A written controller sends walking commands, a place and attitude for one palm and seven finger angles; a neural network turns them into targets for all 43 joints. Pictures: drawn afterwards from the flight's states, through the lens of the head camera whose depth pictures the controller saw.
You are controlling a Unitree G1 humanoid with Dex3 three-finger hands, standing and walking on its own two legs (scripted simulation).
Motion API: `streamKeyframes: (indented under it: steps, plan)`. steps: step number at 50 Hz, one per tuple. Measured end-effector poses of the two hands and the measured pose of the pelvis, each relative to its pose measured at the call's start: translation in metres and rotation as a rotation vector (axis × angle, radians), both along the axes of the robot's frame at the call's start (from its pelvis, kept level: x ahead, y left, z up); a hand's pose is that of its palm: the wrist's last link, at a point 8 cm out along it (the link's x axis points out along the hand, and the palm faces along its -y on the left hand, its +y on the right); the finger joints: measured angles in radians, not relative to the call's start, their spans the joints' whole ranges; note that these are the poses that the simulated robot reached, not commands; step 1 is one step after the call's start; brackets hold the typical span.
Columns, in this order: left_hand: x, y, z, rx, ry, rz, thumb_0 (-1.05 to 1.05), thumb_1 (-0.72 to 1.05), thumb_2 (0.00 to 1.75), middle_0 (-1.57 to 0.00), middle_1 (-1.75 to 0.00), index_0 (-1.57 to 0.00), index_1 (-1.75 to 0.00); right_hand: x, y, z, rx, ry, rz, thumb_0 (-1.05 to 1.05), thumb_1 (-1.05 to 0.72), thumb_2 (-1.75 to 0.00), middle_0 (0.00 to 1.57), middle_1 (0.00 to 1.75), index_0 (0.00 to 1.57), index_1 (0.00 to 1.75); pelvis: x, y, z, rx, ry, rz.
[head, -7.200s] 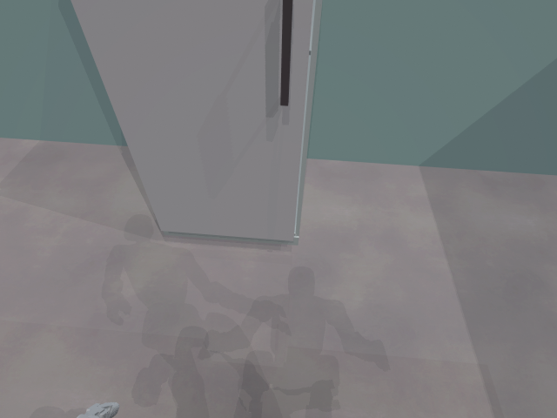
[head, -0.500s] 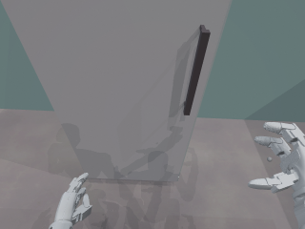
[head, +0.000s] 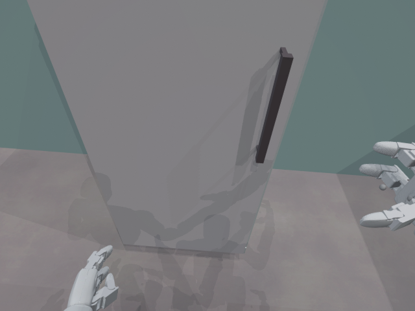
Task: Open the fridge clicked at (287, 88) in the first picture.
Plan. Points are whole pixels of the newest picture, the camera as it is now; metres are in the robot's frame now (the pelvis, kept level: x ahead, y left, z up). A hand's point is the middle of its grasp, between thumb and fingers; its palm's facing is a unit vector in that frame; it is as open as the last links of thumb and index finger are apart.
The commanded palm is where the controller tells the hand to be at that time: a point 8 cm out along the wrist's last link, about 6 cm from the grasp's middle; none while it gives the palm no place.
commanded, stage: raise the hand to about handle height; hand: right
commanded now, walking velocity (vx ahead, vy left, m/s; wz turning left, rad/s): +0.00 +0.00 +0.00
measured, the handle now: (269, 112) +0.53 -0.14 +0.14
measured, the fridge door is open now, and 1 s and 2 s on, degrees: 0 0 0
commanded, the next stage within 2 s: move the hooked fingers beside the handle in 0.30 s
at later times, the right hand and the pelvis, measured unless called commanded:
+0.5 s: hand (384, 190) +0.27 -0.28 +0.17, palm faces +0.18 +0.98 -0.04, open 14.0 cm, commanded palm +0.25 -0.32 +0.17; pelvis +0.00 +0.00 +0.00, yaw +0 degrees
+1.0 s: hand (350, 164) +0.34 -0.25 +0.16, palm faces +0.15 +0.99 -0.02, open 14.0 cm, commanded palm +0.31 -0.29 +0.16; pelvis +0.00 +0.00 +0.00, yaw +0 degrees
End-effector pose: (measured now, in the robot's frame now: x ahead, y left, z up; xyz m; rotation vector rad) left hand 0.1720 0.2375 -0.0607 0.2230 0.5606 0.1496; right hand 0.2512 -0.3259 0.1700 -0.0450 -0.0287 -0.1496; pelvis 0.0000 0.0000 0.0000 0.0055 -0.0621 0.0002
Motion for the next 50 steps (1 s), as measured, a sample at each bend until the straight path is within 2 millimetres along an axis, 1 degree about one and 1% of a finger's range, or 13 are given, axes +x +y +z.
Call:
streamKeyframes:
  steps: [4, 10, 18, 25, 28, 32, 40, 45, 50]
  plan:
    - [-0.004, 0.002, 0.001, 0.008, 0.004, 0.009, 0.02, 0.90, 0.89, -0.20, -0.30, -0.21, -0.30, -0.003, 0.002, -0.005, 0.006, 0.000, -0.020, -0.02, 0.50, -0.30, 0.30, 1.20, 0.30, 1.20, -0.002, 0.000, 0.000, 0.000, -0.006, 0.003]
    - [-0.007, -0.003, 0.000, 0.005, 0.007, 0.001, 0.02, 0.90, 0.89, -0.20, -0.30, -0.21, -0.30, -0.007, 0.001, -0.002, -0.007, -0.024, -0.035, -0.02, 0.50, -0.30, 0.30, 1.20, 0.30, 1.20, -0.004, 0.000, 0.001, 0.001, -0.014, 0.002]
    - [-0.002, -0.014, 0.000, -0.018, -0.003, -0.019, 0.02, 0.90, 0.89, -0.20, -0.30, -0.21, -0.30, -0.009, -0.001, 0.000, -0.010, -0.004, -0.027, -0.02, 0.50, -0.30, 0.30, 1.20, 0.30, 1.20, -0.005, -0.001, 0.001, 0.001, -0.013, -0.002]
    - [0.003, -0.016, 0.001, -0.015, -0.009, -0.030, 0.02, 0.90, 0.89, -0.20, -0.30, -0.21, -0.30, -0.007, -0.001, -0.002, 0.003, -0.005, -0.027, -0.02, 0.50, -0.30, 0.30, 1.20, 0.30, 1.20, -0.004, -0.001, 0.001, 0.002, -0.010, -0.006]
    - [0.004, -0.014, 0.001, -0.008, -0.005, -0.029, 0.02, 0.90, 0.89, -0.20, -0.30, -0.21, -0.30, 0.000, 0.002, -0.003, 0.009, -0.004, -0.023, -0.02, 0.51, -0.30, 0.30, 1.20, 0.30, 1.20, -0.005, -0.001, 0.001, 0.003, -0.009, -0.010]
    - [0.003, -0.012, 0.000, 0.002, 0.006, -0.021, 0.02, 0.90, 0.89, -0.20, -0.30, -0.21, -0.30, 0.013, 0.008, -0.005, 0.014, 0.003, -0.011, -0.02, 0.51, -0.30, 0.30, 1.20, 0.30, 1.20, -0.005, -0.001, 0.000, 0.002, -0.003, -0.010]
    - [-0.005, -0.004, -0.003, -0.001, 0.031, 0.019, 0.02, 0.90, 0.89, -0.20, -0.30, -0.21, -0.30, 0.039, 0.020, -0.003, 0.019, 0.001, 0.015, -0.02, 0.50, -0.30, 0.30, 1.20, 0.30, 1.20, 0.000, -0.002, 0.001, 0.000, 0.011, 0.001]
    - [-0.011, -0.001, -0.008, -0.005, 0.062, 0.039, 0.02, 0.90, 0.89, -0.20, -0.30, -0.21, -0.30, 0.050, 0.027, -0.004, 0.024, 0.011, 0.017, -0.02, 0.50, -0.30, 0.30, 1.20, 0.30, 1.20, 0.003, -0.002, 0.001, -0.001, 0.019, 0.006]
    - [-0.018, 0.002, -0.012, -0.003, 0.098, 0.056, 0.02, 0.90, 0.89, -0.20, -0.30, -0.21, -0.30, 0.059, 0.027, -0.008, 0.030, 0.026, 0.000, -0.02, 0.50, -0.30, 0.30, 1.20, 0.30, 1.20, 0.004, -0.002, 0.001, -0.001, 0.026, 0.008]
